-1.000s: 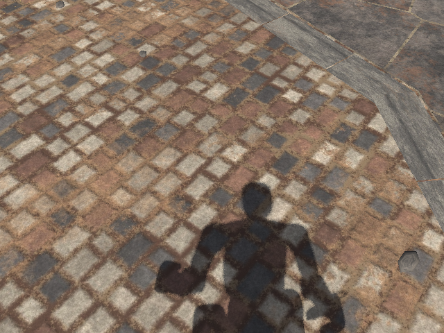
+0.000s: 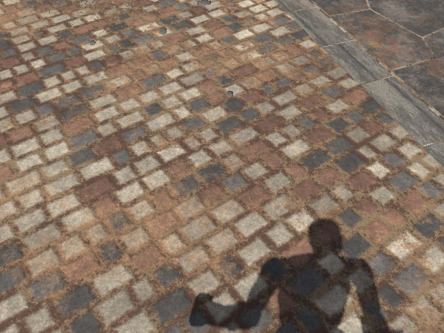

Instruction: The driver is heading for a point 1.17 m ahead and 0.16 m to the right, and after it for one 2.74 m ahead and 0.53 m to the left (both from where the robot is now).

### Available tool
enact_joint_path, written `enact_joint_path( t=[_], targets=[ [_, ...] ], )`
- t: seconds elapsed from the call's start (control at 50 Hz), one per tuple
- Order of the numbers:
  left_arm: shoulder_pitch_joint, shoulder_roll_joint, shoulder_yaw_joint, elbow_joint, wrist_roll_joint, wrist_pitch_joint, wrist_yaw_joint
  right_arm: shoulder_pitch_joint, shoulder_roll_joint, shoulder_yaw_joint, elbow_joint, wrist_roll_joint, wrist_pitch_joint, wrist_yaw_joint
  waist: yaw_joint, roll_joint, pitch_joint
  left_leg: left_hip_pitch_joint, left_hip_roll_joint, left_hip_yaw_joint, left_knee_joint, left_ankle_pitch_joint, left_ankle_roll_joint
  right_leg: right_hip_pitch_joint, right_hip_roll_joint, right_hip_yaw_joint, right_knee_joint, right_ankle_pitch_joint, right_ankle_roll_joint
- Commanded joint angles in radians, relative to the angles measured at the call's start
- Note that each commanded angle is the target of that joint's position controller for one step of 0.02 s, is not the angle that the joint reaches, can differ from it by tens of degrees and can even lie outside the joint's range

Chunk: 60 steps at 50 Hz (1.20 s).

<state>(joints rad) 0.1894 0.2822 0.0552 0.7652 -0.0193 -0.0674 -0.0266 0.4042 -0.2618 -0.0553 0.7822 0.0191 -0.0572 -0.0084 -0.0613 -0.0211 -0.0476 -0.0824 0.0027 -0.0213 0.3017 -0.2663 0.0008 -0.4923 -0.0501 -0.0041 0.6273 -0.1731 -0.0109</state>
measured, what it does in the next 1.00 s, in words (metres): walks ahead: right foot, then left foot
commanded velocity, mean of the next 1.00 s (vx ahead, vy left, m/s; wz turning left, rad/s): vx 0.48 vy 0.00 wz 0.01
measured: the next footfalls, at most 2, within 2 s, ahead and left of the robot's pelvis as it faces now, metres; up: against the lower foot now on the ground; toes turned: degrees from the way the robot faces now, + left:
right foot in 0.08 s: +0.13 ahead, -0.13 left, +0.00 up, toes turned -2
left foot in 0.62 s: +0.47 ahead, +0.08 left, +0.00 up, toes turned +1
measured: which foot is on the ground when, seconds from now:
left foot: down 0.00-0.08, up 0.10-0.60, down 0.62-1.00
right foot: up 0.00-0.06, down 0.08-0.64, up 0.66-1.00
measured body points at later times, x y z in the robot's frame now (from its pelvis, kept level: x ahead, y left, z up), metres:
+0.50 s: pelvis +0.21 -0.04 +0.00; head +0.24 -0.05 +0.44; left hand +0.19 +0.23 -0.13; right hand +0.42 -0.27 -0.10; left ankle +0.41 +0.11 -0.70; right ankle +0.09 -0.13 -0.74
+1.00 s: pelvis +0.48 -0.01 +0.00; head +0.51 +0.00 +0.45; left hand +0.68 +0.24 -0.10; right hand +0.50 -0.28 -0.12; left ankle +0.43 +0.08 -0.74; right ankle +0.67 -0.18 -0.69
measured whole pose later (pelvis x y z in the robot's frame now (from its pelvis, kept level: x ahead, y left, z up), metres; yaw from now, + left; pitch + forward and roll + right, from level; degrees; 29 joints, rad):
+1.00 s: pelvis +0.48 -0.01 +0.00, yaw -1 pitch +1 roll +2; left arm 0.11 0.27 0.05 0.75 -0.01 -0.07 -0.01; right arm 0.36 -0.26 -0.05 0.85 0.01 -0.09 0.01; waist -0.07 -0.05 0.01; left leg -0.04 -0.08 0.04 0.22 -0.20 0.06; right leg -0.69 -0.13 0.05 0.69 0.07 0.01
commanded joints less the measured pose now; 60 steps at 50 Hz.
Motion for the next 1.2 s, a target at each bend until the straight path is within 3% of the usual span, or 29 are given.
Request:
enact_joint_path(
  t=[0.02,0.06,0.08,0.1,0.12,0.14,0.18,0.2,0.26,0.32,0.46,0.54,0.58,0.6,0.62,0.64,0.66,0.68,0.7,0.72,0.76,0.82,0.94,1.04,1.12,1.14,1.16,1.18,1.2],
  targets=[
    [-0.07,0.077,0.011,-0.092,-0.007,-0.028,-0.008,-0.037,-0.179,-0.046,-0.051,0.012,-0.011,0.005,0.035,0.153,0.096,-0.096,0.252,-0.204,-0.092,-0.095,0.188,0.066,0.01,-0.018,-0.087,-0.016,-0.033],
    [0.067,0.101,0.026,-0.043,-0.005,-0.028,0.0,-0.041,-0.144,-0.032,-0.047,0.003,-0.005,0.008,0.099,0.118,0.054,-0.167,0.2,-0.166,0.042,-0.048,0.151,0.274,0.044,-0.044,-0.131,-0.03,-0.055],
    [0.193,0.151,0.044,-0.019,-0.003,-0.032,0.01,-0.049,-0.091,-0.012,-0.054,-0.009,-0.007,0.01,0.156,0.024,-0.017,-0.267,0.124,-0.078,0.289,0.011,0.104,0.461,-0.054,0.082,-0.174,-0.06,-0.093],
    [0.288,0.281,0.073,-0.013,0.015,-0.027,0.012,-0.023,-0.024,0.007,-0.105,-0.01,-0.03,0.007,0.158,-0.293,-0.102,-0.59,-0.014,0.062,0.679,-0.139,0.025,0.706,-0.29,0.496,-0.295,-0.234,-0.23],
    [0.321,0.228,0.058,-0.01,0.017,-0.035,0.001,-0.057,-0.096,-0.011,-0.11,-0.001,-0.048,0.002,0.182,-0.248,-0.113,-0.714,-0.017,-0.066,0.882,-0.278,0.021,0.693,-0.342,0.733,-0.405,-0.387,-0.288],
    [0.257,0.175,0.038,-0.019,0.015,-0.04,-0.002,-0.086,-0.143,-0.025,-0.113,0.02,-0.054,0.008,0.148,-0.167,-0.02,-0.783,0.043,-0.092,0.95,-0.2,0.047,0.63,-0.332,0.639,-0.405,-0.412,-0.26],
    [0.144,0.118,0.021,-0.045,0.02,-0.038,-0.007,-0.125,-0.121,-0.022,-0.104,0.005,-0.049,0.009,0.104,-0.066,0.053,-0.757,0.105,-0.064,0.895,-0.031,0.059,0.494,-0.24,0.444,-0.425,-0.254,-0.217],
    [0.114,0.099,0.014,-0.05,0.025,-0.038,-0.008,-0.125,-0.112,-0.025,-0.099,-0.004,-0.042,0.009,0.082,-0.071,0.065,-0.709,0.129,-0.064,0.855,0.023,0.056,0.437,-0.203,0.368,-0.445,-0.152,-0.202],
    [0.122,0.095,0.014,-0.035,0.021,-0.047,-0.005,-0.113,-0.084,-0.024,-0.087,-0.011,-0.022,0.011,0.06,-0.069,0.061,-0.668,0.13,-0.036,0.8,0.128,0.028,0.392,-0.157,0.233,-0.48,0.092,-0.207],
    [0.165,0.106,0.017,-0.007,0.016,-0.041,0.008,-0.202,-0.064,-0.017,-0.116,-0.018,-0.022,0.007,0.078,-0.037,0.079,-0.711,0.125,-0.024,0.649,0.221,0.002,0.42,-0.151,0.163,-0.486,0.264,-0.207],
    [0.258,0.13,0.019,0.049,0.003,-0.018,0.027,-0.433,-0.031,0.002,-0.182,-0.001,-0.043,0.044,0.151,-0.039,0.136,-0.643,0.073,0.02,0.302,0.38,0.015,0.483,-0.161,0.097,-0.485,0.232,-0.185],
    [0.262,0.149,0.028,0.071,-0.003,-0.001,0.034,-0.472,-0.053,-0.002,-0.213,0.002,-0.053,0.067,0.127,-0.051,0.139,-0.606,0.047,0.023,0.226,0.27,0.062,0.586,-0.208,0.102,-0.412,0.358,-0.167],
    [0.24,0.174,0.035,0.069,0.001,0.006,0.037,-0.379,-0.094,-0.02,-0.194,-0.002,-0.053,0.063,0.067,-0.084,0.06,-0.431,-0.009,0.066,0.215,0.199,0.096,0.607,-0.196,0.085,-0.285,0.671,-0.147],
    [0.22,0.17,0.032,0.066,0.004,0.013,0.038,-0.236,-0.133,-0.042,-0.154,-0.003,-0.051,0.054,-0.012,-0.077,-0.031,-0.232,-0.04,0.094,0.187,0.218,0.128,0.573,-0.153,0.049,-0.114,0.8,-0.124],
    [0.21,0.147,0.02,0.048,0.015,0.012,0.04,-0.049,-0.185,-0.059,-0.111,-0.011,-0.047,0.04,-0.089,-0.044,-0.166,0.097,0.065,-0.013,0.232,0.25,0.18,0.379,-0.112,0.029,0.14,0.637,-0.092],
    [0.342,0.012,-0.021,0.025,0.021,-0.007,0.03,0.055,-0.289,-0.081,-0.091,-0.032,-0.046,0.036,-0.039,0.213,-0.336,0.517,0.348,-0.497,0.201,0.096,0.345,-0.051,0.068,0.007,0.567,0.039,-0.019],
    [0.329,0.054,-0.016,0.049,0.006,-0.032,0.023,0.08,-0.205,-0.059,-0.079,-0.02,-0.043,0.036,-0.059,0.25,-0.413,0.544,0.399,-0.753,0.041,-0.008,0.365,-0.182,0.105,0.156,0.706,-0.386,-0.024],
    [0.217,0.134,0.008,0.012,-0.024,-0.044,0.017,-0.003,-0.162,-0.042,-0.083,-0.012,-0.04,0.033,-0.05,0.189,-0.219,0.401,0.359,-0.598,0.014,-0.039,0.303,-0.272,0.04,0.145,0.746,-0.335,-0.033],
    [0.139,0.134,0.006,-0.011,-0.024,-0.049,0.018,-0.086,-0.137,-0.032,-0.094,-0.009,-0.037,0.031,-0.018,0.105,-0.103,0.226,0.319,-0.452,-0.01,0.027,0.268,-0.258,-0.016,0.104,0.694,-0.236,-0.037],
    [0.102,0.121,0.008,-0.017,-0.007,-0.046,0.022,-0.143,-0.112,-0.024,-0.095,-0.015,-0.037,0.036,0.017,0.05,-0.025,0.076,0.274,-0.359,-0.046,0.109,0.25,-0.22,-0.049,0.084,0.628,-0.173,-0.03],
    [0.154,0.092,0.011,-0.003,0.004,-0.02,0.025,-0.191,-0.094,-0.02,-0.093,-0.027,-0.049,0.043,0.079,0.101,0.008,-0.086,0.225,-0.265,-0.12,0.169,0.249,-0.103,-0.091,0.088,0.56,-0.102,-0.017],
    [0.138,0.067,0.01,-0.007,0.011,0.004,0.033,-0.179,-0.113,-0.026,-0.059,-0.02,-0.066,0.041,0.097,0.089,0.046,-0.155,0.199,-0.162,-0.172,0.252,0.259,-0.115,-0.102,0.071,0.473,-0.029,0.011],
    [-0.081,0.036,0.0,-0.067,0.015,-0.012,0.023,-0.088,-0.152,-0.03,-0.006,-0.01,-0.049,0.017,0.025,0.069,0.09,-0.081,0.166,-0.06,-0.184,0.291,0.214,-0.165,-0.078,0.04,0.103,0.273,0.021],
    [-0.226,0.039,-0.004,-0.123,0.003,-0.024,-0.006,-0.004,-0.174,-0.033,0.046,0.0,-0.027,0.013,-0.028,0.07,0.124,0.064,0.224,-0.076,-0.131,0.263,0.207,-0.189,-0.044,0.026,-0.056,0.246,0.002],
    [-0.187,0.075,0.007,-0.131,0.004,-0.035,-0.022,-0.02,-0.198,-0.042,0.064,0.004,-0.006,0.003,0.02,0.102,0.09,0.153,0.259,-0.091,-0.02,0.448,0.173,-0.083,-0.004,0.003,-0.12,0.097,-0.051],
    [-0.099,0.097,0.02,-0.108,0.007,-0.036,-0.019,-0.044,-0.203,-0.042,0.062,0.004,-0.001,0.002,0.076,0.103,0.037,0.142,0.229,-0.061,0.084,0.611,0.155,0.053,0.031,-0.03,-0.151,0.096,-0.073],
    [0.06,0.147,0.045,-0.06,0.011,-0.036,-0.009,-0.046,-0.177,-0.032,0.057,-0.002,0.002,0.0,0.144,0.081,-0.072,0.07,0.173,-0.017,0.277,0.672,0.126,0.291,0.033,-0.032,-0.145,0.126,-0.107],
    [0.248,0.229,0.065,-0.031,0.021,-0.031,0.003,-0.034,-0.121,-0.007,0.029,-0.029,-0.001,-0.002,0.2,-0.06,-0.238,-0.149,0.102,0.036,0.617,0.371,0.085,0.607,-0.174,0.206,-0.114,0.176,-0.178],
    [0.267,0.273,0.072,-0.013,0.023,-0.029,-0.006,0.097,-0.014,0.022,0.027,-0.013,-0.025,0.008,0.123,-0.322,-0.338,-0.535,-0.074,-0.014,0.905,-0.289,0.033,0.892,-0.35,0.679,-0.25,-0.05,-0.328]
  ],
)
Velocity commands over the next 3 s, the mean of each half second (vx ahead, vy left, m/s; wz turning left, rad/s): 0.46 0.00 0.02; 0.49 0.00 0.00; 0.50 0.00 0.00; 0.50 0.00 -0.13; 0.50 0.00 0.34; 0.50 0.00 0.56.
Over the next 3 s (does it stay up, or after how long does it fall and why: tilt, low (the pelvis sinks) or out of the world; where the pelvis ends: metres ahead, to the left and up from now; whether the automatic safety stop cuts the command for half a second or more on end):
stays up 1.53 0.05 0.00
